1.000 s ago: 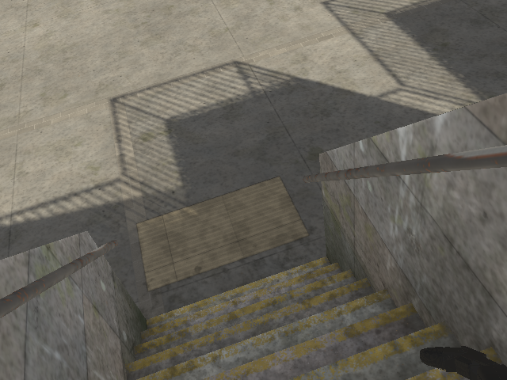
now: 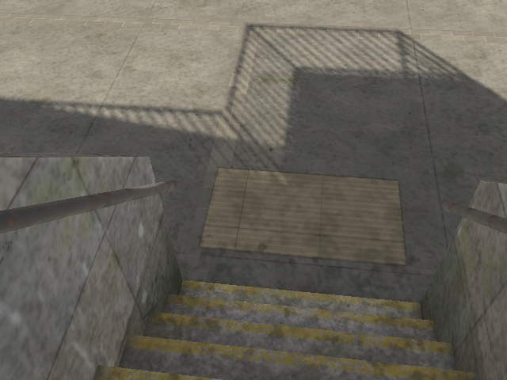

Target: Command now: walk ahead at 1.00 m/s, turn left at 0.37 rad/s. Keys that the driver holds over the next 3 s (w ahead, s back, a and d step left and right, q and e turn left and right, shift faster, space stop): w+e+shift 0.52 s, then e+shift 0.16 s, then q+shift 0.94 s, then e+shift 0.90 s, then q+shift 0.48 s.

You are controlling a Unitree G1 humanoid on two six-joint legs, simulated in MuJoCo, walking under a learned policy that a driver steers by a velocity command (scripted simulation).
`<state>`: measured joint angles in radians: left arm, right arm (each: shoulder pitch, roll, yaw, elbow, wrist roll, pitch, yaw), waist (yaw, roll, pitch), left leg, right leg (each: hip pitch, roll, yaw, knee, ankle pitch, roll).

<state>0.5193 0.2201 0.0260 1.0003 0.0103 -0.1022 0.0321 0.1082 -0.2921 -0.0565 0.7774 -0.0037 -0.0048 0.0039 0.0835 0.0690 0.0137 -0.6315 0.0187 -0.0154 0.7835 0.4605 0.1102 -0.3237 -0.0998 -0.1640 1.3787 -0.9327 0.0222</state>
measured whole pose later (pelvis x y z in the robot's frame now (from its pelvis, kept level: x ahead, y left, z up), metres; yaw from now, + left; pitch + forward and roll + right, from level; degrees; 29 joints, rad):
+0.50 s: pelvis +0.27 -0.01 -0.34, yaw -14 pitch -3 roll +3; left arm 0.40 0.23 0.04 0.93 -0.03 -0.03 -0.01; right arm 0.20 -0.22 0.00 0.84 -0.08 -0.02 -0.03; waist 0.10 0.00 -0.01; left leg -0.69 0.05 0.06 2.05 -0.75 0.05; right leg -0.41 0.09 0.03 0.91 -0.32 -0.20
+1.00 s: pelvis +0.46 +0.00 -0.53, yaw -21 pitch +3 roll +1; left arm 0.19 0.24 -0.07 0.55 0.09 0.01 -0.06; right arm 0.54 -0.29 -0.02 0.89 -0.10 -0.08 0.04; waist -0.07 0.01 -0.06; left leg -0.35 -0.10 -0.07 0.57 -0.26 0.06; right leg -1.10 -0.06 0.06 1.94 -0.42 0.12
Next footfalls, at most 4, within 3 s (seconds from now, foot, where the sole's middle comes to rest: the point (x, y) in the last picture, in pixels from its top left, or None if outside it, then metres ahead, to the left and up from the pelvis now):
0.06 left None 0.10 0.10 -0.83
0.42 right None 0.32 -0.08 -1.08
0.80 left None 0.55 0.07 -1.29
1.22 right None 0.56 -0.19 -1.29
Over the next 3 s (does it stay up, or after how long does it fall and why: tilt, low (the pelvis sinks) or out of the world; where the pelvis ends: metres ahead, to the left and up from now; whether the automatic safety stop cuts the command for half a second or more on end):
stays up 0.64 -0.01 -0.71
